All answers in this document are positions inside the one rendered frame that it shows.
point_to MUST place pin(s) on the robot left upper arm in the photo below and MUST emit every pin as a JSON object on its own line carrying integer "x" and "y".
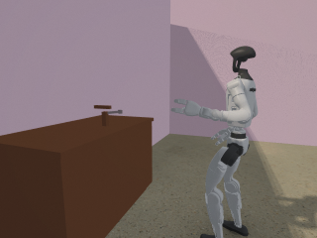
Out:
{"x": 236, "y": 89}

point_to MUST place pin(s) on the right robot forearm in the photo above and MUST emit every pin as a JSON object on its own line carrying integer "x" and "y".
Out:
{"x": 229, "y": 129}

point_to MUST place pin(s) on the robot shin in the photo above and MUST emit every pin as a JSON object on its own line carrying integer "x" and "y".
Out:
{"x": 235, "y": 204}
{"x": 215, "y": 213}

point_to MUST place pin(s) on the left robot hand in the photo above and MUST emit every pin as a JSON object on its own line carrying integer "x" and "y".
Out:
{"x": 191, "y": 108}

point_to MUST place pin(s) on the counter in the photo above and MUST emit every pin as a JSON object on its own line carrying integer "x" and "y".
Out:
{"x": 75, "y": 179}

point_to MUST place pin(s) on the robot left shin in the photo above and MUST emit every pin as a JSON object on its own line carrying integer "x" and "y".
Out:
{"x": 215, "y": 213}

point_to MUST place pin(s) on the tap lever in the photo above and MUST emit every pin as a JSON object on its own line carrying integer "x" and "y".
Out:
{"x": 114, "y": 112}

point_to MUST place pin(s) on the robot right upper arm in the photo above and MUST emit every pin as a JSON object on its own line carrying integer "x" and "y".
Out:
{"x": 255, "y": 111}

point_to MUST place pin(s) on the left robot forearm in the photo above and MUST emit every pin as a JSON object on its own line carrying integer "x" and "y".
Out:
{"x": 224, "y": 116}

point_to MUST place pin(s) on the robot right shin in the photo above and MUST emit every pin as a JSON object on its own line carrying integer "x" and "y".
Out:
{"x": 235, "y": 204}

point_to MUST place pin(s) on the right robot hand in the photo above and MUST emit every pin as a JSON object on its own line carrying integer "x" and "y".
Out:
{"x": 224, "y": 136}

